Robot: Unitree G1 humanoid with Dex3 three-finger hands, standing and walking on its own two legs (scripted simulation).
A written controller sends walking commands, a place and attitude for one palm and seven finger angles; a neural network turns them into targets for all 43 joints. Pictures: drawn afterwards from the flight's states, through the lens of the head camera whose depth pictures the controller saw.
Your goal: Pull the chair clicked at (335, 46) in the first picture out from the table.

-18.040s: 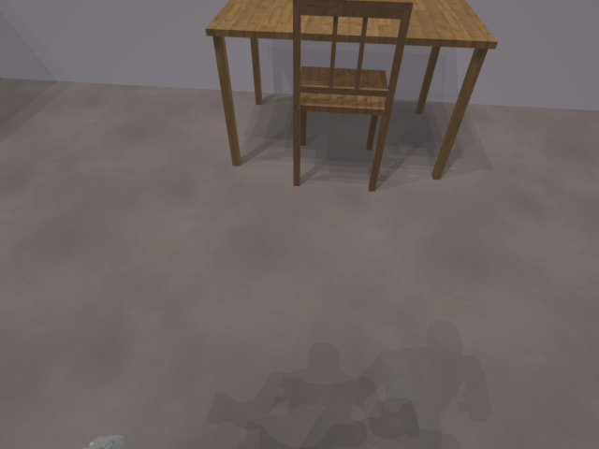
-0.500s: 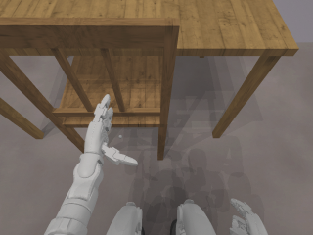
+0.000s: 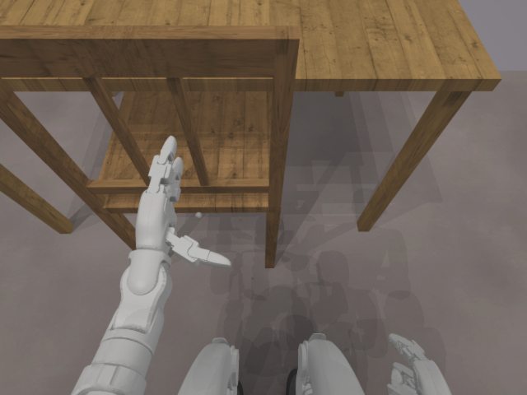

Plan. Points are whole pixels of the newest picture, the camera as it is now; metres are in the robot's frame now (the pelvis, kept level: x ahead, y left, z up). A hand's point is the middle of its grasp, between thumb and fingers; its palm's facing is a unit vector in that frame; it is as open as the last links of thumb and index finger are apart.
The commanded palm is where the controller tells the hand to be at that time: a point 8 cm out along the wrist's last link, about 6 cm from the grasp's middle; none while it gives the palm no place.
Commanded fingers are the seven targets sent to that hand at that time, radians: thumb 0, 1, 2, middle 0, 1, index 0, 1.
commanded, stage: aim the fingers beside a spindle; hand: left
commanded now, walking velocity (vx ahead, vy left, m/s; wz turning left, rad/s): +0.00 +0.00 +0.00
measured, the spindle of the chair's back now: (126, 139) +0.51 +0.24 +0.03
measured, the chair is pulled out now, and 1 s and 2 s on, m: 0.00 -0.01 -0.01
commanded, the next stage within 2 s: push the fingers through the gap in 0.06 s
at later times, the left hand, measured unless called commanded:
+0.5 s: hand (206, 203) +0.40 +0.10 +0.02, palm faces -0.04 -1.00 -0.06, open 16.9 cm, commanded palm +0.38 +0.15 +0.02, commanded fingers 0.00 -0.50 0.30 -0.06 -0.08 -0.06 -0.08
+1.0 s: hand (207, 176) +0.44 +0.10 +0.02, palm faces +0.00 -1.00 -0.04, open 16.9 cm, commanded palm +0.42 +0.15 +0.02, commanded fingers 0.00 -0.50 0.30 -0.06 -0.08 -0.06 -0.08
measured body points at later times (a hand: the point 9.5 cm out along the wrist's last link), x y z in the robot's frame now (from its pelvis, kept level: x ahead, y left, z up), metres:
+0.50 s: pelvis +0.00 +0.01 -0.01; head +0.12 +0.01 +0.43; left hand +0.39 +0.15 +0.02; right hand +0.13 -0.24 -0.13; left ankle +0.02 +0.10 -0.62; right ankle +0.05 -0.09 -0.62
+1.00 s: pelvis -0.01 +0.01 -0.01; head +0.13 +0.00 +0.43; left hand +0.44 +0.16 +0.03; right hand +0.08 -0.25 -0.13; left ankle +0.02 +0.10 -0.62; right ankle +0.05 -0.09 -0.62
